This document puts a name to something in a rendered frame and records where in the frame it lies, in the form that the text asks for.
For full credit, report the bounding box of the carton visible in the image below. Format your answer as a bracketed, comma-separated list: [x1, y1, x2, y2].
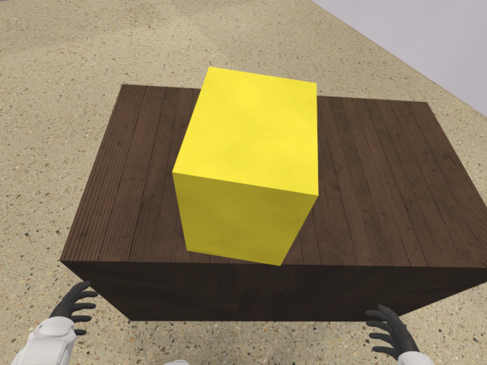
[172, 67, 318, 266]

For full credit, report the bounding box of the right robot hand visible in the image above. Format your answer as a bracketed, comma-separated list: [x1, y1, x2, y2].
[365, 304, 421, 362]

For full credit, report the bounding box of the pedestal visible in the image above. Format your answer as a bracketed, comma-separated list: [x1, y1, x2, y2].
[59, 84, 487, 322]

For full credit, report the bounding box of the left robot hand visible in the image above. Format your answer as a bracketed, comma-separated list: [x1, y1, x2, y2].
[49, 281, 98, 335]

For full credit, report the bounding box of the left robot forearm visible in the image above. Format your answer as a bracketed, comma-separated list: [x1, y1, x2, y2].
[11, 316, 76, 365]

